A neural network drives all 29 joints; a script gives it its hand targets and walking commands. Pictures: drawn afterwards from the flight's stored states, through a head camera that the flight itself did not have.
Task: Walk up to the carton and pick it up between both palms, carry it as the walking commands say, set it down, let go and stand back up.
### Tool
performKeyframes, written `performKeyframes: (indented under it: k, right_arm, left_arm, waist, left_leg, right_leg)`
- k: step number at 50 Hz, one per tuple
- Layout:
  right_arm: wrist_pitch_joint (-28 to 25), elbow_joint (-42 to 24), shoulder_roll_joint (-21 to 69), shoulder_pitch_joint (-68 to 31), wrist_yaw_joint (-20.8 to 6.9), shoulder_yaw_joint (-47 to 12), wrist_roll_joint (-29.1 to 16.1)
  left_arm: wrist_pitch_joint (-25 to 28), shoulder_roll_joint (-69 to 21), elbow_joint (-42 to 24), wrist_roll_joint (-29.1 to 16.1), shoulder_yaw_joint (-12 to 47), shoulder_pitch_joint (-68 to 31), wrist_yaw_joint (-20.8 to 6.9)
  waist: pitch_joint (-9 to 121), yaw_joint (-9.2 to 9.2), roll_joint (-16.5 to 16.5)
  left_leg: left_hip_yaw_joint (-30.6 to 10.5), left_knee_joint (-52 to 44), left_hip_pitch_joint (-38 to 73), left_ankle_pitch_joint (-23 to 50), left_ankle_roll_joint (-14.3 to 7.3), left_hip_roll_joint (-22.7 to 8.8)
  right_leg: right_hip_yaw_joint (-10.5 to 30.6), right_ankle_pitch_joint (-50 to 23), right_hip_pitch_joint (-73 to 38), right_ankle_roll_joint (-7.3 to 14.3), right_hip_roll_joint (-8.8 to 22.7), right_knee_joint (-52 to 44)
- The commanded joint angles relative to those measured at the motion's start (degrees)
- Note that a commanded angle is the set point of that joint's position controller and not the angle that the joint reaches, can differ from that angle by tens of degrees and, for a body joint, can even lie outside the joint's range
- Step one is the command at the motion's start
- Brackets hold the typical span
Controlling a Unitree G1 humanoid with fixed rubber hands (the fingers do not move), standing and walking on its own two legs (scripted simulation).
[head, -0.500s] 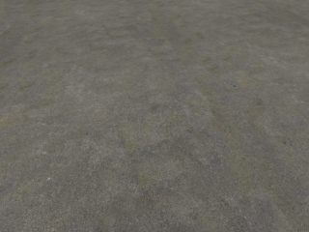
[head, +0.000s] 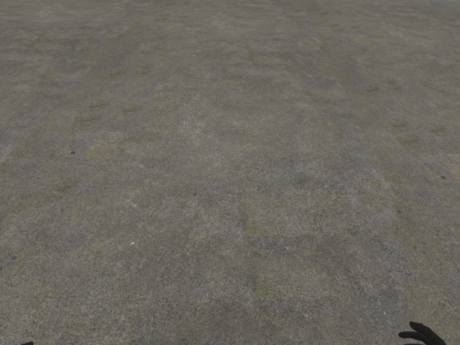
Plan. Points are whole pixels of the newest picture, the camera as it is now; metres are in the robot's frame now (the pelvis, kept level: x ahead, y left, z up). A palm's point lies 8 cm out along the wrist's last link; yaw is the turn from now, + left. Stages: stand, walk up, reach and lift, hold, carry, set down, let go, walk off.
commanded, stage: walk up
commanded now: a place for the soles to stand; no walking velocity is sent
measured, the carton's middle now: out of the picture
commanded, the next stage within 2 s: none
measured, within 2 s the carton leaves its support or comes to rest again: neither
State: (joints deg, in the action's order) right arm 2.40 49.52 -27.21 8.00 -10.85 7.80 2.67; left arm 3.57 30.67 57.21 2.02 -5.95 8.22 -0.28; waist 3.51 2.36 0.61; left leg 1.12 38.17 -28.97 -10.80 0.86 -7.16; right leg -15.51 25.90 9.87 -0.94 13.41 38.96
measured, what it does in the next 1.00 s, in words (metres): walks ahead, turning left: right foot, then left foot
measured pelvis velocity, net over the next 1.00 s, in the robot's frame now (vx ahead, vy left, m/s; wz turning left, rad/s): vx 0.35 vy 0.27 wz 0.95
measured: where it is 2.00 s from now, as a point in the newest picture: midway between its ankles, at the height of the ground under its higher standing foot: (6, 296)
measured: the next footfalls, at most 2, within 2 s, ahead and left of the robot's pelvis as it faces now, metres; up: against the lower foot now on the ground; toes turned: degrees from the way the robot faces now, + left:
right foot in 0.20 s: +0.16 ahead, -0.08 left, +0.00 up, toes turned +6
left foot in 0.58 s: +0.20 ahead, +0.34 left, +0.00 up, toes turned +40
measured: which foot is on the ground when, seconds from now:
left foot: down 0.00-0.20, up 0.22-0.56, down 0.58-0.88, up 0.90-1.00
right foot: up 0.00-0.18, down 0.20-0.62, up 0.64-0.88, down 0.90-1.00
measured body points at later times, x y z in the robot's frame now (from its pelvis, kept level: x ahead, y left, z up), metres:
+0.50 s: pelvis +0.14 +0.09 +0.02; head +0.15 +0.06 +0.47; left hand -0.03 +0.44 -0.03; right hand +0.48 -0.10 -0.05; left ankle +0.13 +0.29 -0.68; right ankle +0.12 -0.09 -0.71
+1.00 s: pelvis +0.35 +0.27 +0.01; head +0.37 +0.26 +0.46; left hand +0.14 +0.56 -0.06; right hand +0.66 +0.14 -0.12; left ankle +0.22 +0.33 -0.66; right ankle +0.51 +0.26 -0.72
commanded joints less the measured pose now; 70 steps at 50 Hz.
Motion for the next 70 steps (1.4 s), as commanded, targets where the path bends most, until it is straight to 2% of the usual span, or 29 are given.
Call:
performKeyframes:
  k: [1, 7, 8, 9, 10, 11, 14, 18, 26, 28, 29, 30, 31, 32, 34, 38, 42, 43, 44, 45, 46, 48, 51, 54, 59, 65, 68, 69, 70]
  right_arm:
    - [-0.70, -5.64, -19.52, 4.88, 1.92, 2.79, 0.07]
    - [-1.47, -13.57, -14.83, -10.72, 0.58, 1.37, 0.52]
    - [-1.38, -14.57, -13.53, -13.28, 0.33, 0.96, 0.10]
    - [-1.30, -16.09, -9.87, -14.72, 0.24, 0.04, 0.25]
    - [-1.17, -16.06, -6.23, -14.06, 0.26, -0.86, 1.08]
    - [-0.71, -15.12, -9.34, -12.14, 0.42, -0.16, 1.25]
    - [-1.07, -10.79, -10.92, -9.02, -1.01, 0.68, 0.10]
    - [-1.58, -10.10, -9.19, -16.41, -2.33, -0.89, -1.45]
    - [-2.12, -7.72, -8.65, -22.00, -2.04, -1.96, -2.69]
    - [-2.32, -4.85, -11.69, -13.00, -1.16, -1.25, -2.43]
    - [-2.26, -2.09, -14.71, -2.90, -0.29, -0.18, -2.01]
    - [-1.70, -0.75, -22.41, 7.22, 0.88, 2.30, -0.69]
    - [-1.58, -2.21, -28.09, 8.48, 2.01, 2.80, -1.00]
    - [-1.99, -3.62, -24.66, 5.75, 2.95, 1.61, -2.31]
    - [-2.35, -3.61, -18.08, 0.96, 3.77, 0.73, -2.19]
    - [-3.52, -8.52, -16.18, -6.60, 3.14, 0.91, -1.61]
    - [-3.27, -11.23, -14.35, -10.62, 1.91, 1.49, -1.34]
    - [-3.02, -12.39, -12.45, -13.93, 1.91, 1.07, -0.87]
    - [-3.36, -14.17, -9.28, -17.59, 2.28, 0.13, -0.74]
    - [-3.48, -14.02, -6.26, -16.00, 2.92, -1.26, -0.16]
    - [-3.51, -11.53, -8.93, -12.82, 3.13, -0.61, -0.29]
    - [-3.51, -6.87, -10.75, -7.64, 2.02, 0.99, -0.78]
    - [-2.88, -4.11, -9.41, -5.46, 0.73, 1.06, -1.39]
    - [-2.21, -3.78, -9.36, -8.31, -0.64, 0.38, -1.78]
    - [-2.68, -4.12, -8.86, -14.30, -0.99, -0.53, -2.26]
    - [-3.24, -4.08, -9.68, -17.11, -0.63, -0.66, -2.46]
    - [-3.58, 1.04, -13.19, -0.81, 1.30, 1.04, -1.16]
    - [-3.57, 3.31, -17.78, 9.76, 3.08, 3.12, 0.07]
    - [-3.61, 2.05, -23.47, 9.31, 4.62, 4.18, -0.39]
  left_arm:
    - [2.49, 8.98, -8.09, -1.13, -0.11, -6.88, 0.16]
    - [3.23, 11.99, -4.07, -1.60, -2.44, 8.75, 0.86]
    - [3.38, 13.13, -3.31, -1.39, -3.09, 13.27, 1.09]
    - [3.45, 17.75, -3.15, -0.67, -4.59, 18.62, 1.39]
    - [3.52, 22.32, -5.48, -1.20, -5.16, 13.03, 1.87]
    - [4.01, 22.23, -9.61, -0.60, -4.47, 4.37, 2.21]
    - [5.22, 14.93, -9.50, -0.69, -2.81, 1.25, 1.71]
    - [5.25, 14.33, -6.54, -0.87, -2.92, 6.59, 0.69]
    - [3.76, 16.76, -4.52, -0.89, -2.67, 7.87, -0.59]
    - [3.61, 16.26, -5.94, -1.26, -2.12, 3.85, -0.60]
    - [3.48, 15.00, -6.70, -1.46, -1.63, 2.49, -0.53]
    - [3.96, 11.36, -8.43, -2.21, -0.32, 4.25, -0.76]
    - [5.41, 9.51, -12.20, -2.07, 0.95, 0.56, -0.69]
    - [6.28, 12.45, -10.99, -2.39, 0.33, -0.95, -0.62]
    - [6.40, 11.04, -7.94, -3.09, 0.63, 4.68, -1.09]
    - [4.88, 11.56, -8.50, -3.09, -0.46, 6.18, -1.54]
    - [5.30, 10.91, -6.10, -1.32, -2.47, 12.57, -0.53]
    - [5.26, 13.90, -3.84, -1.10, -3.79, 20.65, -0.14]
    - [5.08, 18.20, -2.05, -0.55, -5.50, 29.57, 0.80]
    - [5.56, 21.45, -4.64, -0.27, -5.57, 27.86, 1.99]
    - [5.97, 20.73, -9.17, -0.39, -4.80, 19.29, 2.56]
    - [6.79, 17.66, -11.09, -0.22, -4.19, 8.06, 1.51]
    - [6.11, 14.31, -10.68, -0.66, -3.38, 5.46, 0.68]
    - [5.97, 16.07, -9.31, -0.17, -3.96, 3.89, 0.47]
    - [5.57, 15.81, -6.41, -0.49, -3.50, 5.59, -0.52]
    - [4.28, 16.14, -4.29, -0.47, -3.08, 3.13, -1.34]
    - [3.14, 13.31, -5.16, -1.43, -1.59, 0.17, -1.23]
    - [2.85, 8.81, -5.89, -2.36, 0.08, 3.11, -1.49]
    - [3.75, 4.48, -8.39, -2.34, 2.12, 3.39, -1.68]
  waist:
    - [1.52, 5.34, -16.46]
    - [4.24, -4.85, -14.52]
    - [5.41, -8.15, -11.79]
    - [6.02, -11.79, -0.47]
    - [4.23, -9.03, 16.19]
    - [1.46, -5.45, 6.83]
    - [1.90, -2.47, 3.22]
    - [-2.07, -5.96, 1.65]
    - [-3.67, -4.84, 9.73]
    - [1.24, 0.62, 7.70]
    - [5.94, 5.63, 3.98]
    - [10.35, 9.57, -10.88]
    - [7.59, 9.54, -22.32]
    - [8.43, 7.21, -11.05]
    - [5.98, 1.31, -3.16]
    - [0.75, -1.23, -13.74]
    - [5.28, -5.81, -12.13]
    - [7.83, -10.86, -6.77]
    - [9.51, -17.27, 8.01]
    - [7.77, -16.28, 15.34]
    - [3.47, -10.90, 6.57]
    - [0.67, -4.42, 2.76]
    - [-0.21, -2.88, 8.69]
    - [-3.14, -3.22, 9.02]
    - [-5.60, -4.44, 2.80]
    - [-5.65, -3.16, 5.09]
    - [3.97, 4.78, -0.63]
    - [9.65, 9.01, -12.39]
    - [5.91, 7.77, -23.65]
  left_leg:
    - [-35.22, -26.64, 29.70, -17.93, -18.54, -8.33]
    - [-17.89, -22.76, 0.01, -17.27, -9.16, 1.14]
    - [-13.76, -19.16, -9.61, -18.99, -5.55, 4.03]
    - [-5.33, -10.96, -21.83, -22.23, -0.16, 11.12]
    - [-2.54, 10.72, -24.97, -13.71, -1.43, 9.35]
    - [-7.82, 18.63, -19.62, -8.12, -0.25, 2.45]
    - [-7.97, 16.97, -12.26, -2.37, 0.30, -0.23]
    - [-2.13, 7.96, -14.18, 2.61, 0.70, -0.86]
    - [4.97, -4.13, -4.03, -2.04, -1.70, 1.69]
    - [7.72, -6.97, 11.12, -6.68, -4.88, 6.69]
    - [5.74, -8.45, 27.10, -9.29, -8.31, 8.52]
    - [-14.23, -14.75, 43.65, -15.94, -14.03, -3.69]
    - [-37.84, -22.09, 54.29, -10.05, -19.83, -12.29]
    - [-35.43, -19.57, 51.44, 4.56, -21.69, -13.27]
    - [-21.38, -16.17, 41.27, 18.59, -16.25, -7.58]
    - [-16.30, -23.48, 19.44, -7.86, -15.05, -3.99]
    - [-13.63, -18.81, 0.53, -22.82, -9.90, 0.77]
    - [-9.66, -10.59, -12.08, -26.16, -6.77, 4.66]
    - [-2.21, 5.22, -25.24, -26.95, -3.53, 10.69]
    - [-3.60, 23.53, -27.77, -17.99, -1.96, 9.19]
    - [-8.53, 30.26, -24.62, -12.30, -0.52, 4.76]
    - [-8.90, 29.33, -18.58, -5.09, -0.26, -0.79]
    - [-4.86, 20.29, -9.45, -6.01, 1.83, -1.57]
    - [-0.94, 13.36, -8.24, -0.81, 2.00, -2.45]
    - [1.79, 4.36, -11.48, 5.19, 1.53, -1.89]
    - [3.41, -4.67, -4.81, 3.30, -1.46, -0.49]
    - [5.73, -8.62, 19.04, -6.30, -6.13, 6.96]
    - [-7.01, -13.47, 35.20, -19.55, -10.92, 1.21]
    - [-34.09, -22.45, 45.20, -24.96, -15.93, -10.25]
  right_leg:
    - [12.92, 7.74, 38.27, 0.97, -8.96, 21.84]
    - [9.28, -9.33, 0.98, 2.23, -12.21, -7.46]
    - [10.19, -11.51, -12.21, 3.51, -11.73, -13.50]
    - [18.65, 1.01, -23.14, 6.23, -3.88, -24.69]
    - [35.04, 16.30, -15.88, 8.24, 15.30, -33.29]
    - [39.34, 16.78, -5.50, 12.23, 21.37, -35.11]
    - [20.96, 3.64, -6.62, 10.65, 11.15, -29.68]
    - [8.79, -9.32, -11.18, 11.14, 8.66, -28.83]
    - [-1.18, -26.57, -12.47, 10.58, 8.16, -24.31]
    - [-4.38, -32.86, -6.47, 8.62, 4.88, -12.58]
    - [-5.85, -33.64, 3.66, 6.36, 2.21, 2.27]
    - [-7.75, -21.75, 22.90, 2.73, -2.55, 23.77]
    - [1.63, 6.55, 45.22, 0.46, -10.20, 32.36]
    - [13.25, 2.85, 43.28, 0.99, -5.29, 31.67]
    - [13.46, -4.08, 35.62, 0.35, -3.50, 22.95]
    - [9.73, -3.91, 21.92, -0.34, -6.19, 3.05]
    - [6.29, -20.88, -4.59, 0.74, -10.16, -6.87]
    - [7.46, -17.81, -20.07, 2.87, -8.37, -8.02]
    - [17.72, -1.13, -31.43, 4.98, 1.24, -17.68]
    - [39.51, 20.13, -26.44, 6.21, 18.23, -30.06]
    - [44.46, 25.77, -18.20, 6.55, 21.52, -33.62]
    - [35.60, 20.28, -8.69, 9.72, 17.50, -33.20]
    - [16.59, 8.18, -1.26, 11.04, 10.74, -31.63]
    - [12.26, 14.79, 3.33, 10.91, 10.77, -34.61]
    - [6.55, 5.43, -3.98, 10.76, 9.32, -34.80]
    - [0.59, -6.24, -9.35, 9.92, 8.82, -30.74]
    - [-4.42, -27.51, -3.43, 7.46, 3.72, -4.00]
    - [-5.95, -23.08, 11.74, 5.20, -0.12, 18.01]
    - [-0.97, 3.13, 35.95, 1.94, -8.42, 30.18]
